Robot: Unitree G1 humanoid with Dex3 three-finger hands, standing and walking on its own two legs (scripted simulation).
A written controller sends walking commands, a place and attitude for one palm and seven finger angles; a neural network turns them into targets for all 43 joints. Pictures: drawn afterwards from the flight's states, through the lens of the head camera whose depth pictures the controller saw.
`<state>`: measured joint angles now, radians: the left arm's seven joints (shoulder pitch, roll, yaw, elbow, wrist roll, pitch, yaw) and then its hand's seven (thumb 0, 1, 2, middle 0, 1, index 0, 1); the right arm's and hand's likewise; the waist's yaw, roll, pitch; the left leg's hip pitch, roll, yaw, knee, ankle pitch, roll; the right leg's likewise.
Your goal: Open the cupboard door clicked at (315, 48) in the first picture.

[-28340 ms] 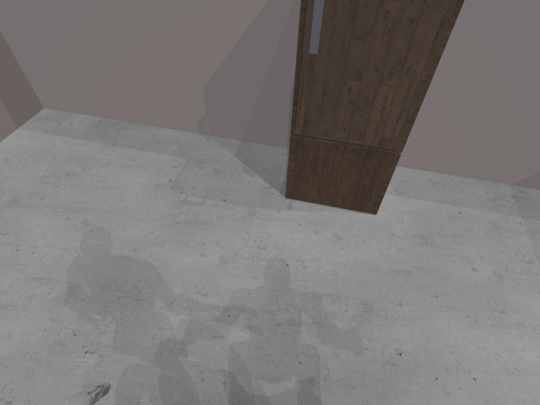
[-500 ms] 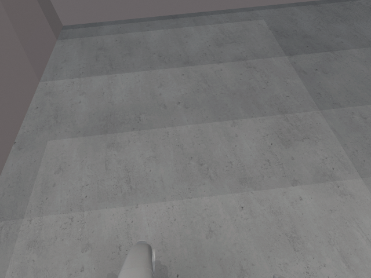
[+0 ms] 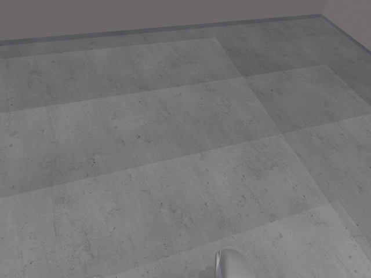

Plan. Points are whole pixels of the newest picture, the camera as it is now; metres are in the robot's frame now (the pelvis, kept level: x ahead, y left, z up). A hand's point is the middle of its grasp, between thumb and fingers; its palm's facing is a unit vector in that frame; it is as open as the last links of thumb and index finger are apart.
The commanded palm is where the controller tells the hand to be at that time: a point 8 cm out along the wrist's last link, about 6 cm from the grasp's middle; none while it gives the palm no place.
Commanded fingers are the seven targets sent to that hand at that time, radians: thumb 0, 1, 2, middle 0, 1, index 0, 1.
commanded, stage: turn to face it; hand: left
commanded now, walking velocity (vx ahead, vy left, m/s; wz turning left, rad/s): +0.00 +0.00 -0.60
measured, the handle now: out of the picture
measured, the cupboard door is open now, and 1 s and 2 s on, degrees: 39 39 39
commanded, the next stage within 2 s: none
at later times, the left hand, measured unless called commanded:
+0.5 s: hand (133, 217) +0.27 +0.16 -0.16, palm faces +0.08 -0.97 -0.21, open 7.1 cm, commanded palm none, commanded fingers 0.00 0.90 0.90 -0.20 -0.30 -0.20 -0.30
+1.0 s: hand (106, 225) +0.25 +0.22 -0.16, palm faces +0.35 -0.90 -0.28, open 7.4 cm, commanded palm none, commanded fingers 0.00 0.90 0.90 -0.20 -0.30 -0.20 -0.30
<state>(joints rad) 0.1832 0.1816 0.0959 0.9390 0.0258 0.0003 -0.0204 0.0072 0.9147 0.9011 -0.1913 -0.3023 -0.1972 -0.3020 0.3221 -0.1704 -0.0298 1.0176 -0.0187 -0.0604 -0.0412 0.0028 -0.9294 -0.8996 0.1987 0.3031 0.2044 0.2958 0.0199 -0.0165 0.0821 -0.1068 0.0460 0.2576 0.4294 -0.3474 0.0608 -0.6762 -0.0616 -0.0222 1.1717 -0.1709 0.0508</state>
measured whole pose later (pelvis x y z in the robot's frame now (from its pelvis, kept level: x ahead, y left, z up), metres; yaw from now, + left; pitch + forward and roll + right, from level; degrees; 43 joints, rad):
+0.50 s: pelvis +0.17 -0.02 +0.00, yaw +5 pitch +1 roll +1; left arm 0.13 0.14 0.04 0.96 0.01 -0.03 0.03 -0.02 0.94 0.90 -0.20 -0.30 -0.20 -0.30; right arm 0.27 -0.14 -0.04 1.04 -0.01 0.06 -0.01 0.03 -0.93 -0.90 0.20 0.30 0.20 0.30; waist -0.06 0.02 0.05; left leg -0.49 0.10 0.05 1.01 -0.40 -0.06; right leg -0.21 -0.05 -0.26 0.48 -0.29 -0.06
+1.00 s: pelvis +0.21 -0.01 -0.01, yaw +19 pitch +2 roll +0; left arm 0.12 0.23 0.08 0.92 0.01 0.04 0.01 0.01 0.91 0.90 -0.19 -0.30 -0.20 -0.30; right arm 0.20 -0.22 -0.06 0.94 -0.03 0.03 0.00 0.01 -0.90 -0.90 0.20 0.30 0.21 0.30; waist -0.02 0.03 0.08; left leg -0.33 0.01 -0.02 0.52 -0.23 -0.01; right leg -0.44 -0.05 -0.01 0.86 -0.42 0.12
